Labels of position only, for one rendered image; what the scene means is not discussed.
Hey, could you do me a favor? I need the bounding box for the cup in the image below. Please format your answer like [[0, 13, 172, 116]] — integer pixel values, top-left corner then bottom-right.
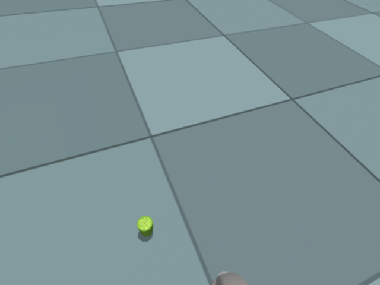
[[137, 216, 153, 237]]

